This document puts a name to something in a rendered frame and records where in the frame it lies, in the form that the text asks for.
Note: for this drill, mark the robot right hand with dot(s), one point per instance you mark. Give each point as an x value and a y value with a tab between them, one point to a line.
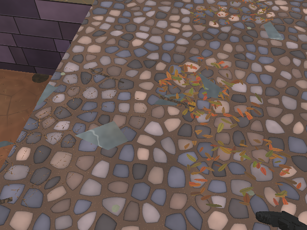
283	220

